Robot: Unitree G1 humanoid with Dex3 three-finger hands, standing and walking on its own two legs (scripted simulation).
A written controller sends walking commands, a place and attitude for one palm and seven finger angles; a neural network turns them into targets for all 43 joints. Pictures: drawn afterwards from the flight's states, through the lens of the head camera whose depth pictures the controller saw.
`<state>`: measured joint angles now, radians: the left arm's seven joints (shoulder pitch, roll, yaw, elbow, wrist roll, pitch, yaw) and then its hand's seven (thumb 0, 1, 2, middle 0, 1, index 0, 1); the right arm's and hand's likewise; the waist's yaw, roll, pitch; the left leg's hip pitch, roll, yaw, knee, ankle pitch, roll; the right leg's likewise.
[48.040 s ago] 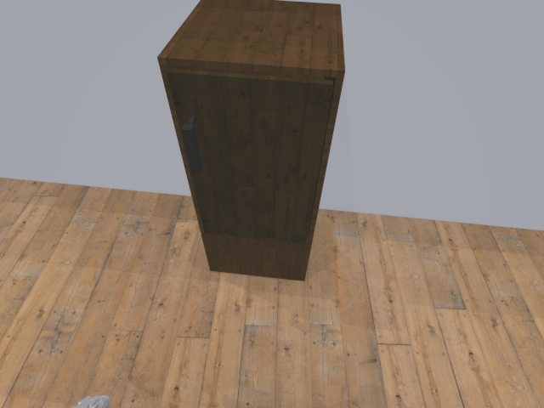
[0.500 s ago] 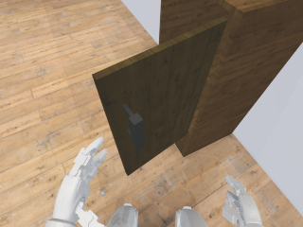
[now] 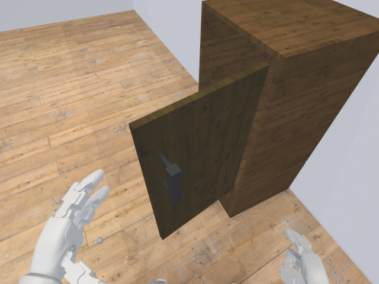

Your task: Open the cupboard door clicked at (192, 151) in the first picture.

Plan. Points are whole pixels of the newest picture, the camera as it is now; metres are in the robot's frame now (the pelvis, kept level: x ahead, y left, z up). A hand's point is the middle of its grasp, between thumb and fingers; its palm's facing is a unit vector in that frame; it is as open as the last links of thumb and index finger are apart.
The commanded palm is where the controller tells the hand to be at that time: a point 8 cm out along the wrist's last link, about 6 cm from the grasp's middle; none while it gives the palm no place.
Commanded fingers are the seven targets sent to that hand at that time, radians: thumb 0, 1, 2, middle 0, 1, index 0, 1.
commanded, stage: draw the hand back to the body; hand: left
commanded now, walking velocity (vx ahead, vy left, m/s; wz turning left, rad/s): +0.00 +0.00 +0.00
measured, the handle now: (169, 179) +0.34 +0.07 +0.02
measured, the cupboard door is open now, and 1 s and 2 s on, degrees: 100 100 100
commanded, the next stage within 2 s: step back with the hand held close in 1.10 s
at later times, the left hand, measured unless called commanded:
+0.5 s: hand (34, 195) +0.21 +0.24 +0.18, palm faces +0.33 -0.85 -0.40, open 11.7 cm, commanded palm +0.17 +0.29 +0.20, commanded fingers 0.00 0.55 0.75 -0.19 -0.30 -0.19 -0.30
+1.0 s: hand (10, 175) +0.22 +0.26 +0.22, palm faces +0.42 -0.81 -0.40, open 7.5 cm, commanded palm +0.17 +0.29 +0.24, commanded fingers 0.00 0.90 0.90 -0.20 -0.30 -0.20 -0.30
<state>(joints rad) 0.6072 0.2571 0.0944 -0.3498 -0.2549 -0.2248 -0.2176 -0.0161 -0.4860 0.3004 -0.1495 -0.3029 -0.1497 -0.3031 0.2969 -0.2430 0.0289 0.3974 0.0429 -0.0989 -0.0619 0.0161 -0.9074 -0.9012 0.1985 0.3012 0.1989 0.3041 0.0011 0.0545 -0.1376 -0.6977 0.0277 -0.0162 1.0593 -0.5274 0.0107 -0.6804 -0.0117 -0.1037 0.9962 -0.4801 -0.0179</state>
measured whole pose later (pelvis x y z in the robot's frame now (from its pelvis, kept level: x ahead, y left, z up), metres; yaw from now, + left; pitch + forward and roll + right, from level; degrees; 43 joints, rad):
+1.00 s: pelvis +0.03 +0.00 +0.07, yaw -2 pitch -5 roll -1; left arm 0.48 0.33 0.32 -0.40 -0.06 -0.05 0.11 0.01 0.87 0.88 -0.21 -0.30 -0.21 -0.30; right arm 0.20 -0.24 0.02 0.63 -0.01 -0.10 -0.08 0.02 -0.91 -0.90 0.20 0.30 0.20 0.30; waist 0.07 0.06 0.03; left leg -0.06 0.02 0.04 0.42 -0.28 0.01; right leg -0.08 0.00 -0.05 0.39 -0.24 -0.01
